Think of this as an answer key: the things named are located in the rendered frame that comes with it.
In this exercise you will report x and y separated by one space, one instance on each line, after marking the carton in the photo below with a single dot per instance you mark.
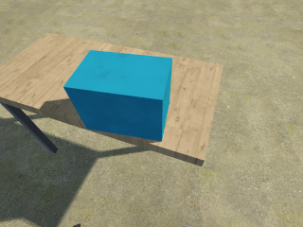
122 93

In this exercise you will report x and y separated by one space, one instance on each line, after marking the table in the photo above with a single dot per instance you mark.
33 81

